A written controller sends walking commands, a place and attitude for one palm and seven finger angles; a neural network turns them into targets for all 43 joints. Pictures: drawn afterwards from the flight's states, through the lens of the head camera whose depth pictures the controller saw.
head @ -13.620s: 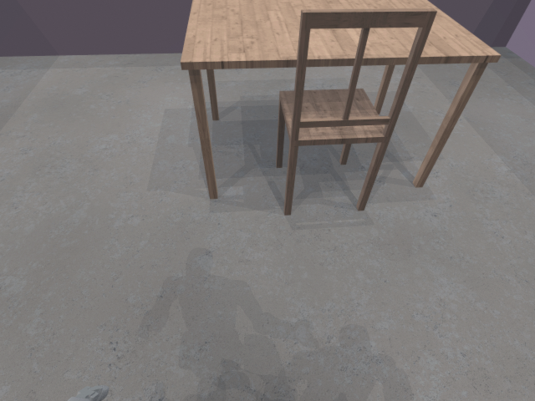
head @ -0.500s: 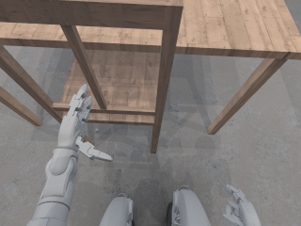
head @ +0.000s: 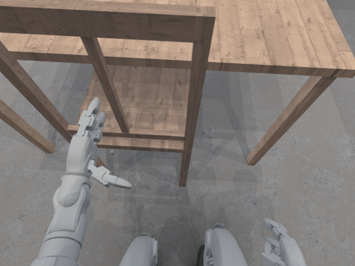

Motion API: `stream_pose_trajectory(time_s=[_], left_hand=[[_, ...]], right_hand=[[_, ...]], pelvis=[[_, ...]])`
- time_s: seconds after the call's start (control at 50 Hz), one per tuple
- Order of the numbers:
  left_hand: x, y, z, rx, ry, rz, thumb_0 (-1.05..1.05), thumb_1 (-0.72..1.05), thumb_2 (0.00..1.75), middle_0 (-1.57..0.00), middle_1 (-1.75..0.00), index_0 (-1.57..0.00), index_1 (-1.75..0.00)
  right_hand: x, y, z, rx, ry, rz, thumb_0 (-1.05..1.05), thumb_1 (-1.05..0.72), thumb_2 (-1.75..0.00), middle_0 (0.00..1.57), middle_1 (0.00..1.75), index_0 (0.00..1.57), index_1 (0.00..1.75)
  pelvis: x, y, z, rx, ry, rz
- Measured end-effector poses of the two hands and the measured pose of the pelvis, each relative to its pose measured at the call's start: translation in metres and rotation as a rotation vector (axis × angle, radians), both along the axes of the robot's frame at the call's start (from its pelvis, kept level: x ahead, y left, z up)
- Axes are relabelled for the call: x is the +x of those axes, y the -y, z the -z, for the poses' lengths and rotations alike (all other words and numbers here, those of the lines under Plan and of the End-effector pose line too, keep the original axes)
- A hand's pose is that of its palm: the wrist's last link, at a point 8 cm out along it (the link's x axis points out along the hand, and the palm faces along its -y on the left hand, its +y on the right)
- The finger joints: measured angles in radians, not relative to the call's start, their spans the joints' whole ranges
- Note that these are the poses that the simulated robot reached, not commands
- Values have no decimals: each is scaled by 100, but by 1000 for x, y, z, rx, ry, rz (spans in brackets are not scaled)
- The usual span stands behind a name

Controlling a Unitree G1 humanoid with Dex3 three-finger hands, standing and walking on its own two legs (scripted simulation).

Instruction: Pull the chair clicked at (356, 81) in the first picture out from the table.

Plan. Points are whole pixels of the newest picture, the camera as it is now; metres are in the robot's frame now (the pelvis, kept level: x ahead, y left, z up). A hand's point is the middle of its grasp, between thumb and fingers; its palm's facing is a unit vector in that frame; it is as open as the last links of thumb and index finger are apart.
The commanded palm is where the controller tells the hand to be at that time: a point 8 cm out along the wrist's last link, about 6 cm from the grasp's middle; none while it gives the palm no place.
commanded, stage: aim the fingers beside a spindle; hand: left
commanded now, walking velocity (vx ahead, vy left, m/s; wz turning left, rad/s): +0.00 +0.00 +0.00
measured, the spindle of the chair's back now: (112, 95) +0.48 +0.16 +0.05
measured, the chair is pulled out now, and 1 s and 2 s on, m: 0.00 0.00 0.00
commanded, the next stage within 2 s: none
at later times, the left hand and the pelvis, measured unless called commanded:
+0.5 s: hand (111, 162) +0.34 +0.15 +0.01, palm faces -0.10 -0.99 -0.02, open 16.9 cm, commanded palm +0.33 +0.21 +0.03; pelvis +0.00 +0.00 +0.00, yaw +0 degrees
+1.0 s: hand (106, 155) +0.34 +0.16 +0.03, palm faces -0.05 -1.00 -0.05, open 16.9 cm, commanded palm +0.32 +0.21 +0.02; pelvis +0.00 +0.01 +0.00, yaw +0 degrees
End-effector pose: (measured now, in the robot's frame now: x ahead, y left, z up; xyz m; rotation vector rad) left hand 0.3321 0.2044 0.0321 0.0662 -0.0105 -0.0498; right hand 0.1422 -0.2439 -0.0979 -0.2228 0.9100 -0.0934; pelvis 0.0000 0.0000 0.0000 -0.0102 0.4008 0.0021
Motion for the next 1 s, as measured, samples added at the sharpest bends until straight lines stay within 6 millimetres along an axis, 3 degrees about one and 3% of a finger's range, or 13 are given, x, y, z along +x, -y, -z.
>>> stream_pose_trajectory(time_s=[0.12, 0.2, 0.28, 0.36, 0.46, 0.54, 0.62, 0.72, 0.8, 0.88, 1.0], left_hand=[[-7, -1, 23, -25, -108, 32, -1, -49, 31, -6, -8, -6, -8], [-10, 9, 11, -35, -45, 60, -1, -50, 30, -6, -8, -6, -8], [-3, 5, -3, -21, 26, 34, -1, -50, 30, -7, -8, -7, -8], [3, -8, 8, -13, -28, 3, -1, -50, 30, -7, -8, -7, -8], [-8, -8, 23, -30, -108, 32, -1, -49, 31, -6, -8, -6, -8], [-13, -3, 12, -38, -46, 46, -1, -50, 30, -6, -8, -6, -8], [-4, -6, 1, -29, 21, 29, -1, -50, 30, -6, -8, -6, -8], [3, -7, 13, -30, -45, 35, -1, -50, 30, -6, -8, -6, -8], [-7, 0, 21, -46, -96, 61, -1, -49, 31, -6, -8, -6, -8], [-15, -1, 12, -38, -50, 43, -1, -49, 30, -6, -8, -6, -8], [-6, -12, 2, -16, 16, 5, -1, -50, 30, -6, -8, -6, -8]], right_hand=[[-3, 2, 1, -6, -4, 9, 1, -90, -90, 20, 30, 20, 30], [-5, 4, 0, -23, -4, 15, 1, -91, -90, 20, 30, 20, 30], [-6, 4, 0, -24, -7, 13, 1, -91, -90, 20, 30, 20, 30], [-8, 4, 0, -17, -11, 12, 1, -91, -90, 20, 30, 20, 30], [-9, 4, -2, -22, -9, 23, 1, -90, -90, 20, 30, 20, 30], [-8, 3, -4, -37, -6, 20, 1, -91, -90, 20, 30, 20, 30], [-6, 0, -3, -37, -6, 6, 1, -91, -90, 20, 30, 20, 30], [-5, -4, -1, -21, -4, 7, 1, -90, -90, 20, 30, 20, 30], [-4, -6, -3, -13, 2, 20, 1, -90, -90, 20, 30, 20, 30], [-3, -8, -5, -16, 5, 15, 1, -90, -90, 20, 30, 20, 30], [-1, -10, -1, -17, -5, -12, 1, -90, -90, 20, 30, 20, 30]], pelvis=[[-1, 0, 1, -4, -6, -2], [-1, -1, 0, -7, -2, -2], [-1, -1, 0, -5, 0, -1], [-2, 0, 1, -4, -4, 2], [-1, -2, 1, -8, -8, 3], [0, -4, -1, -12, -3, 1], [-1, -6, 0, -14, -2, -4], [-1, -8, 2, -14, -9, -1], [1, -10, 0, -13, -8, 6], [2, -10, -2, -13, -2, 5], [0, -9, 1, -16, -2, -5]])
